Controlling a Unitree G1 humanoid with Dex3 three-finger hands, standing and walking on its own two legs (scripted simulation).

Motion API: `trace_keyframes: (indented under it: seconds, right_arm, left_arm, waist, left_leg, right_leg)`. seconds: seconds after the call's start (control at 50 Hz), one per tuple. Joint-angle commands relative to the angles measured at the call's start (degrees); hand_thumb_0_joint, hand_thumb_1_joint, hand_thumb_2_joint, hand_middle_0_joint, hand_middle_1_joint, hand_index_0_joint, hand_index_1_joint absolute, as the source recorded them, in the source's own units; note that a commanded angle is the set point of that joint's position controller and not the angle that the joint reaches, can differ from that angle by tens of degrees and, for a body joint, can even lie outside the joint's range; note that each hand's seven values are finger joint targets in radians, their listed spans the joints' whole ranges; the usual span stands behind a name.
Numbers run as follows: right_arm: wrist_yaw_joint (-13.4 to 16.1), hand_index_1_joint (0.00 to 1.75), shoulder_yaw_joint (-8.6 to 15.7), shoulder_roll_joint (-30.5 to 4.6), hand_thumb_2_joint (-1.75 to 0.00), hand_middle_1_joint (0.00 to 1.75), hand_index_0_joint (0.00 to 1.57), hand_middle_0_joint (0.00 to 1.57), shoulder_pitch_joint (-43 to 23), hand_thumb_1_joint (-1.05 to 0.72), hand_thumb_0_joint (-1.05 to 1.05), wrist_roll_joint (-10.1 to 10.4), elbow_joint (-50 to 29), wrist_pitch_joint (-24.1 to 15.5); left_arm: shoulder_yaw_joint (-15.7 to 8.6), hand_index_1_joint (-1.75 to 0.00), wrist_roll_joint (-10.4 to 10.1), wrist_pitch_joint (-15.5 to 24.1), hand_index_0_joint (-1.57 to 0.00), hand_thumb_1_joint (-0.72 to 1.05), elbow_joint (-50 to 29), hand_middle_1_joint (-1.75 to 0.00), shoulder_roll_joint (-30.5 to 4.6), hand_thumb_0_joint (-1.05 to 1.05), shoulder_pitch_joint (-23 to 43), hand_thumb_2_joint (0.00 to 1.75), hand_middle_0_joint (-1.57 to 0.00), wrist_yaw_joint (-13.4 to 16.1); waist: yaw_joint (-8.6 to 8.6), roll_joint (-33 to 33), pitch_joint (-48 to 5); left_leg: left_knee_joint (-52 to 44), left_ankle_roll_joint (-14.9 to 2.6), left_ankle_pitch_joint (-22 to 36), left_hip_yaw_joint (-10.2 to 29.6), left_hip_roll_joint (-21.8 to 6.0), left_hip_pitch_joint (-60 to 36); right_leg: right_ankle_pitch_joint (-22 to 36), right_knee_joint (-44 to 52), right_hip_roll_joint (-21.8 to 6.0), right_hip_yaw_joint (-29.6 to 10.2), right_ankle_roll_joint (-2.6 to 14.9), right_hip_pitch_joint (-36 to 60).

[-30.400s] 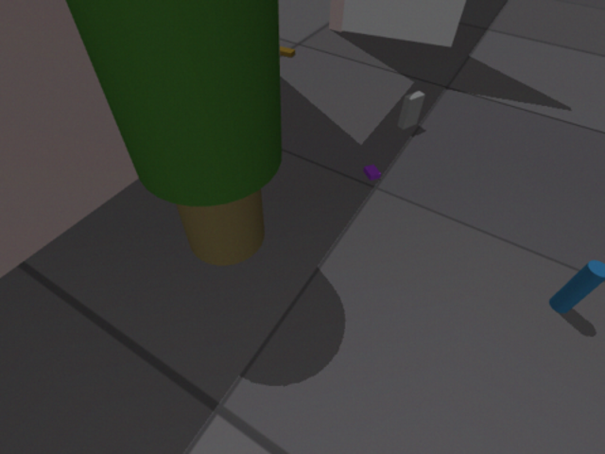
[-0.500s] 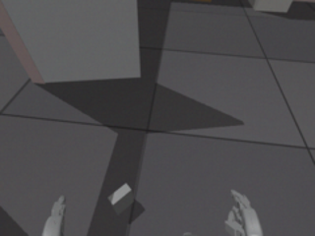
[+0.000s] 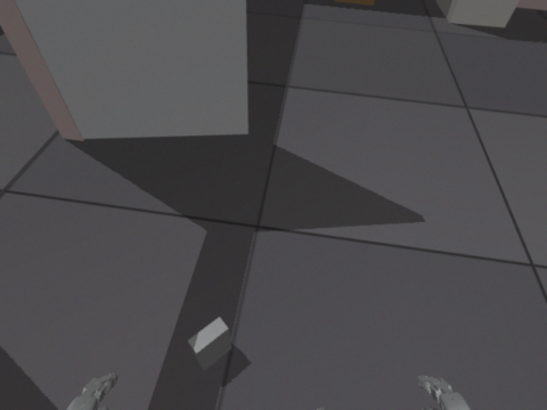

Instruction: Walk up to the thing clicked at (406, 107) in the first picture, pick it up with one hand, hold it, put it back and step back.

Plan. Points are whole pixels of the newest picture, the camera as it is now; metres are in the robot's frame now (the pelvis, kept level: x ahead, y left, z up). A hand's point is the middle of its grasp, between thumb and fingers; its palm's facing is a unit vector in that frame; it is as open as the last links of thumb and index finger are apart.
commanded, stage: stand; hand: left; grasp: from the side
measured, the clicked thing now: (211, 344) +0.42 +0.16 -0.64
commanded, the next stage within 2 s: none
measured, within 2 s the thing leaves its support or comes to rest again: neither
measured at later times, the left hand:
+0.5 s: hand out of the picture +0.05 +0.26 -0.12, palm faces -0.02 -0.94 -0.34, open 7.4 cm
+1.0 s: hand out of the picture +0.04 +0.24 -0.12, palm faces -0.04 -0.94 -0.34, open 7.4 cm
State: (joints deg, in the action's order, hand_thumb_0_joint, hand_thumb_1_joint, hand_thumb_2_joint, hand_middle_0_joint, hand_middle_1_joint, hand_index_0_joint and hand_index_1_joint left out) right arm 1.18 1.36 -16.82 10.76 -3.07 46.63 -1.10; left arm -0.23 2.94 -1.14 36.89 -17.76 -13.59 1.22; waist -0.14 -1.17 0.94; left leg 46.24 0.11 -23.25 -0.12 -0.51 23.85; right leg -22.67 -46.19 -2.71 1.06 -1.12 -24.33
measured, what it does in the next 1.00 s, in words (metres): stands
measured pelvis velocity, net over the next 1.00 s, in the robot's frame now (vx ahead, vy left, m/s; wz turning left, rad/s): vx -0.01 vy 0.00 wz -0.01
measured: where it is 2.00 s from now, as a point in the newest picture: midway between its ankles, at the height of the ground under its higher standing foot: outside the picture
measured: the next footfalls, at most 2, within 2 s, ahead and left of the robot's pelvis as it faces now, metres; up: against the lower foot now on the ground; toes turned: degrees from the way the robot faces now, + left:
none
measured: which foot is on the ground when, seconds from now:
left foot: down 0.00-1.00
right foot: down 0.00-1.00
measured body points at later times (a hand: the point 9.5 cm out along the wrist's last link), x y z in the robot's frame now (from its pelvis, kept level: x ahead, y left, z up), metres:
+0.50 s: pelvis -0.01 +0.02 +0.04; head -0.01 +0.02 +0.49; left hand +0.05 +0.31 -0.10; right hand +0.06 -0.26 -0.10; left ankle +0.01 +0.12 -0.71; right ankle +0.02 -0.13 -0.71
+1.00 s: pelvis -0.01 +0.00 +0.04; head -0.01 -0.01 +0.49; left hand +0.04 +0.29 -0.10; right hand +0.04 -0.30 -0.10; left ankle +0.01 +0.12 -0.71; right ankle +0.02 -0.13 -0.71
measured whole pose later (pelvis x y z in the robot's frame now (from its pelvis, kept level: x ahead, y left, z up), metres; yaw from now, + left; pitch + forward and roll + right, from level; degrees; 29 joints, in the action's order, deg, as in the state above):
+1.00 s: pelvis -0.01 +0.00 +0.04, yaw -1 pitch -4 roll +0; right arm 0.0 0.9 -19.1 8.3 -1.0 65.6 0.4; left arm 0.1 1.3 0.6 66.2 -18.0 -8.4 0.4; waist 0.2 0.8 3.8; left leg 20.9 0.5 -9.7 -0.9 -0.7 7.7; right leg -9.3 -21.6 -2.1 0.9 -1.2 -8.7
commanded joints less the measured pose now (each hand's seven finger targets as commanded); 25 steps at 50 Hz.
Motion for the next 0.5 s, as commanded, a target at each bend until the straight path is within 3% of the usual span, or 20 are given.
trace_keyframes:
  seconds: [0.0, 0.04, 0.12, 0.22, 0.24, 0.28, 0.32, 0.46, 0.48]
  right_arm:
    - [-0.1, 0.30, 3.3, -9.2, -0.90, 0.30, 0.20, 0.20, -2.5, -0.90, 0.00, 0.0, -2.2, -1.6]
    - [-0.1, 0.30, 3.3, -9.5, -0.90, 0.30, 0.20, 0.20, -1.8, -0.90, 0.00, 0.3, -0.3, -1.5]
    - [0.2, 0.30, 3.0, -10.8, -0.90, 0.30, 0.20, 0.20, -1.6, -0.90, 0.00, 0.5, 3.7, -1.2]
    - [0.3, 0.30, 2.5, -11.9, -0.90, 0.30, 0.20, 0.20, -2.1, -0.90, 0.00, 1.1, 7.8, -0.8]
    - [0.4, 0.30, 2.5, -12.3, -0.90, 0.30, 0.20, 0.20, -2.3, -0.90, 0.00, 1.1, 8.5, -0.8]
    - [0.3, 0.30, 2.4, -12.5, -0.90, 0.30, 0.20, 0.20, -2.5, -0.90, 0.00, 1.2, 9.8, -0.6]
    - [0.3, 0.30, 2.3, -12.3, -0.90, 0.30, 0.20, 0.20, -2.5, -0.90, 0.00, 1.3, 10.8, -0.6]
    - [0.0, 0.30, 2.4, -12.6, -0.90, 0.30, 0.20, 0.20, -4.4, -0.90, 0.00, 1.4, 13.1, -0.2]
    - [0.0, 0.30, 2.3, -12.5, -0.90, 0.30, 0.20, 0.20, -4.0, -0.90, 0.00, 1.5, 13.3, -0.2]
  left_arm:
    - [-3.6, -0.30, -0.5, 3.3, -0.20, 0.90, 1.6, -0.30, -9.6, 0.00, 3.2, 0.90, -0.20, 0.7]
    - [-3.5, -0.30, -0.8, 3.5, -0.20, 0.90, 4.8, -0.30, -9.7, 0.00, 3.6, 0.90, -0.20, 0.7]
    - [-2.9, -0.30, -1.4, 3.0, -0.20, 0.90, 10.4, -0.30, -9.6, 0.00, 4.0, 0.90, -0.20, 0.8]
    - [-2.3, -0.30, -1.4, 2.6, -0.20, 0.90, 16.4, -0.30, -10.4, 0.00, 4.7, 0.90, -0.20, 0.6]
    - [-2.4, -0.30, -1.5, 2.6, -0.20, 0.90, 17.1, -0.30, -10.8, 0.00, 5.2, 0.90, -0.20, 0.6]
    - [-2.1, -0.30, -1.5, 2.4, -0.20, 0.90, 19.0, -0.30, -10.5, 0.00, 5.1, 0.90, -0.20, 0.6]
    - [-2.0, -0.30, -1.5, 2.6, -0.20, 0.90, 20.5, -0.30, -11.1, 0.00, 5.5, 0.90, -0.20, 0.6]
    - [-1.8, -0.30, -1.4, 2.4, -0.20, 0.90, 24.2, -0.30, -11.3, 0.00, 5.7, 0.90, -0.20, 0.5]
    - [-1.7, -0.30, -1.4, 2.5, -0.20, 0.90, 24.3, -0.30, -11.1, 0.00, 6.0, 0.90, -0.20, 0.4]
  waist:
    - [-0.79, 2.8, -4.2]
    - [-0.53, 2.2, -5.4]
    - [-0.63, 3.9, -4.6]
    - [-0.57, 3.3, -0.6]
    - [-0.68, 3.3, -1.6]
    - [-0.64, 3.3, 0.2]
    - [-0.40, 1.9, -0.2]
    - [-0.62, 2.1, 2.3]
    - [-0.36, 2.2, 1.8]
  left_leg:
    - [-13.3, -3.39, 11.1, 5.5, -3.0, -4.4]
    - [-14.1, -3.10, 14.8, 5.4, -3.3, -6.7]
    - [-19.2, -2.51, 17.5, 6.1, -4.3, -10.0]
    - [-25.2, -1.75, 14.0, 7.0, -4.9, -10.2]
    - [-25.5, -1.80, 16.0, 6.7, -4.9, -11.5]
    - [-28.2, -1.76, 11.8, 7.4, -5.2, -11.1]
    - [-28.4, -1.53, 14.4, 6.7, -5.0, -13.0]
    - [-32.5, -1.33, 5.8, 7.3, -5.3, -11.7]
    - [-32.3, -1.39, 6.7, 7.0, -5.2, -12.1]
  right_leg:
    - [11.4, 12.0, -2.6, -4.2, 3.78, 6.2]
    - [15.4, 13.0, -3.0, -4.2, 3.62, 9.3]
    - [16.5, 16.0, -2.9, -3.7, 3.14, 11.7]
    - [13.5, 21.3, -3.0, -3.5, 2.45, 14.9]
    - [14.9, 21.7, -3.4, -3.7, 2.40, 16.2]
    - [12.8, 22.9, -3.2, -3.3, 2.03, 16.0]
    - [13.8, 24.2, -3.8, -3.9, 2.05, 16.2]
    - [9.8, 26.4, -3.5, -3.6, 1.51, 15.8]
    - [10.7, 26.8, -3.9, -3.8, 1.51, 16.5]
